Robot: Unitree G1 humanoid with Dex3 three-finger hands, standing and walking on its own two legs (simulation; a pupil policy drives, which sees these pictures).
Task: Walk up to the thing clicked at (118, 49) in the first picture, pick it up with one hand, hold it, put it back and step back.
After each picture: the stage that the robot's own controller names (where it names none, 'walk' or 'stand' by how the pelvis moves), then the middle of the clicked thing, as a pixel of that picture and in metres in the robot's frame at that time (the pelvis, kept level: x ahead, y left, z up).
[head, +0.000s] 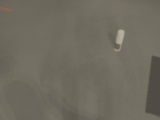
stand; (119, 40) +1.36 -0.37 -0.66
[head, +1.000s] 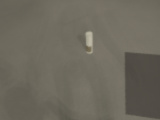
walk; (89, 43) +1.27 +0.04 -0.63
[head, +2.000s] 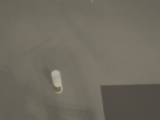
walk; (57, 82) +0.78 +0.26 -0.63
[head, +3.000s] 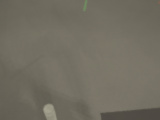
walk; (50, 115) +0.49 +0.24 -0.63
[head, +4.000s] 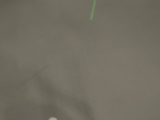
stand; out of the picture +0.43 +0.23 -0.65
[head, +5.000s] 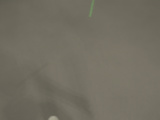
stand; out of the picture +0.43 +0.22 -0.66
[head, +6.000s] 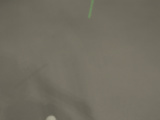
stand; out of the picture +0.44 +0.24 -0.66
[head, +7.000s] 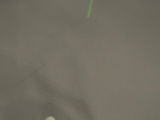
stand; out of the picture +0.42 +0.24 -0.66
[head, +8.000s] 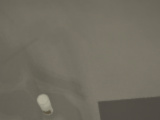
go down; (45, 105) +0.45 +0.24 -0.60
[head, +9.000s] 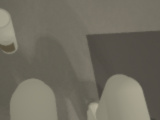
go down; (5, 35) +0.51 +0.28 -0.22
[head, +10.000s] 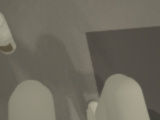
close in; (1, 35) +0.50 +0.28 -0.23
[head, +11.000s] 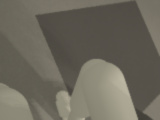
close; out of the picture +0.49 +0.32 -0.16
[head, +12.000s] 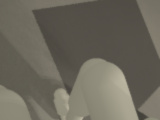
lift; out of the picture +0.46 +0.32 -0.17
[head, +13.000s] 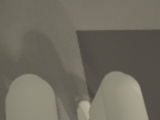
lift; out of the picture +0.38 +0.30 -0.11
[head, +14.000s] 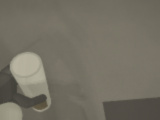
hold; (35, 87) +0.32 +0.17 +0.04
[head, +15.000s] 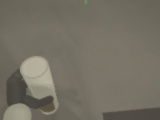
hold; (43, 89) +0.32 +0.15 +0.03
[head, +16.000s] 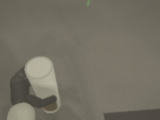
hold; (46, 89) +0.32 +0.14 +0.04
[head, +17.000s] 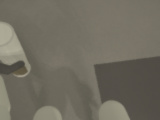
crouch; (12, 55) +0.43 +0.22 -0.04
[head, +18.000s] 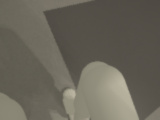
lower; out of the picture +0.50 +0.30 -0.14
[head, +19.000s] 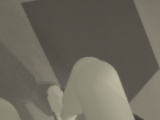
lower; out of the picture +0.49 +0.32 -0.17
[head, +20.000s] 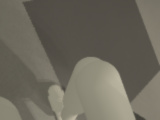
lower; out of the picture +0.49 +0.33 -0.18
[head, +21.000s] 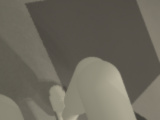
lower; out of the picture +0.48 +0.33 -0.17
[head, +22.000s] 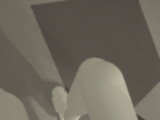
loosen; out of the picture +0.48 +0.31 -0.17
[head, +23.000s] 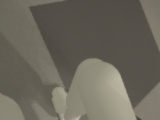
withdraw; out of the picture +0.49 +0.31 -0.18
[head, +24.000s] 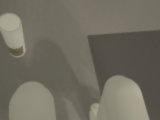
walk; (14, 39) +0.51 +0.25 -0.22
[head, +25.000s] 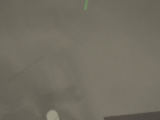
stand; out of the picture +0.44 +0.19 -0.58
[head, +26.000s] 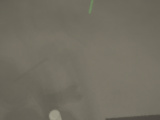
stand; out of the picture +0.46 +0.20 -0.60
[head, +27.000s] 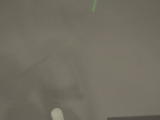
stand; out of the picture +0.46 +0.19 -0.60
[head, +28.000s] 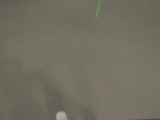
walk; out of the picture +0.47 +0.20 -0.65
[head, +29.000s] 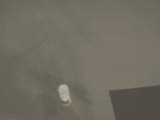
walk; (64, 95) +0.53 +0.17 -0.64
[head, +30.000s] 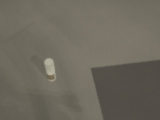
walk; (50, 70) +0.75 +0.25 -0.64
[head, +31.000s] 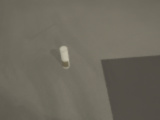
stand; (65, 57) +1.05 +0.24 -0.63
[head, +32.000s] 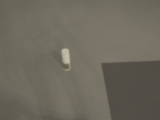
stand; (66, 60) +1.05 +0.20 -0.65
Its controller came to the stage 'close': yes
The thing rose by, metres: 0.68
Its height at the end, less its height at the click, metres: +0.00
